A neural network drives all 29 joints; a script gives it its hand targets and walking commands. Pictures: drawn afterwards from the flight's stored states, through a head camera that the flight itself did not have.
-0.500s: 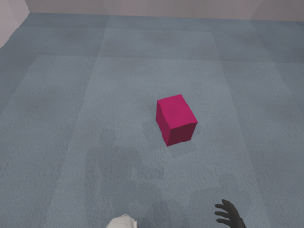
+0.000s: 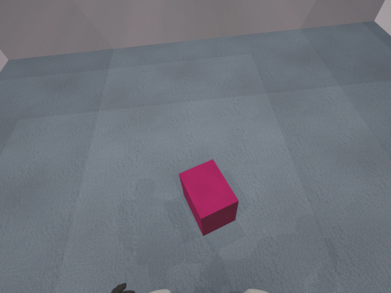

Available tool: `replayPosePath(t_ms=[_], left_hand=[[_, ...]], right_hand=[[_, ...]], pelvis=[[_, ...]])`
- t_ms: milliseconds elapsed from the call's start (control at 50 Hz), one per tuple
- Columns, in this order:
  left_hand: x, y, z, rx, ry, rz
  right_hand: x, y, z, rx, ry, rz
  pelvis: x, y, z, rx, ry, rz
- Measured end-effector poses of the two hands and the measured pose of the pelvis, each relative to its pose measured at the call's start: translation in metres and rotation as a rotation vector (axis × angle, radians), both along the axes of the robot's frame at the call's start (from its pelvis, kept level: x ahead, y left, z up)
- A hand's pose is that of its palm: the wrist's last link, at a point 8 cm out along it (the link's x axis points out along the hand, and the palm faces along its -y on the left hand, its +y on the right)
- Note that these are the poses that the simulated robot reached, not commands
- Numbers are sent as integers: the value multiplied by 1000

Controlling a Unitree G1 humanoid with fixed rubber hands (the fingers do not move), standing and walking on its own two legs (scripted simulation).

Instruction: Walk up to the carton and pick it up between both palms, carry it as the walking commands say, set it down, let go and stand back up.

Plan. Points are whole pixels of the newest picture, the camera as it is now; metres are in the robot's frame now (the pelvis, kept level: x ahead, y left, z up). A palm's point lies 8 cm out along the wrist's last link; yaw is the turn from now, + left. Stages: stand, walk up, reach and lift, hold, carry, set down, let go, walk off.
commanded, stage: walk up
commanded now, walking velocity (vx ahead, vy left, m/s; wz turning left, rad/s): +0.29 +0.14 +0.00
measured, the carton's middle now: (208, 197) +0.60 -0.01 -0.65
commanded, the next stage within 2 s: none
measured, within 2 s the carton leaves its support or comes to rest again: neither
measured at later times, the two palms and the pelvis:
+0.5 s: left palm out of the picture +0.11 +0.27 -0.16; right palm (282, 255) +0.21 -0.17 -0.13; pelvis +0.13 +0.05 +0.00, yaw -1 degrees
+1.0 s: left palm out of the picture +0.14 +0.18 -0.12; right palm out of the picture +0.09 -0.30 -0.15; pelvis +0.09 -0.05 +0.01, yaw -3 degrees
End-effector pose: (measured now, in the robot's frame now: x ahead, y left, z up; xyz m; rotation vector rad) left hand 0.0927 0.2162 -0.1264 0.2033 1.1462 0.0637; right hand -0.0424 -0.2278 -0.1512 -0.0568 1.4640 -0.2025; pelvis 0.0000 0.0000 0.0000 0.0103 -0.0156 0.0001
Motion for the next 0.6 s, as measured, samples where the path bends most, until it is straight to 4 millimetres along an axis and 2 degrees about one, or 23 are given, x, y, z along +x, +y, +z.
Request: replayPosePath(t_ms=[80,160,240,320,360,420,520,600], left_hand=[[-29,15,8,55,83,110],[-61,27,12,72,199,181],[-81,33,6,51,304,230],[-77,38,-13,-6,365,247],[-67,42,-27,-38,386,234],[-38,46,-33,-59,393,200],[37,56,-30,-30,281,132],[85,65,-27,14,207,75]], right_hand=[[93,-9,6,-11,-125,81],[167,-5,12,-15,-217,142],[220,13,17,-11,-265,190],[257,36,19,-33,-295,225],[268,45,16,-57,-310,210],[267,55,21,-71,-306,157],[244,56,24,-91,-229,97],[211,37,23,-129,-160,45]], pelvis=[[27,-2,8,11,3,-5],[52,4,10,8,5,-6],[76,16,8,-7,9,9],[102,34,-1,-32,17,18],[115,43,-9,-34,17,11],[127,49,-7,-13,12,-25],[129,49,2,-31,12,-13],[119,38,2,-36,17,-30]])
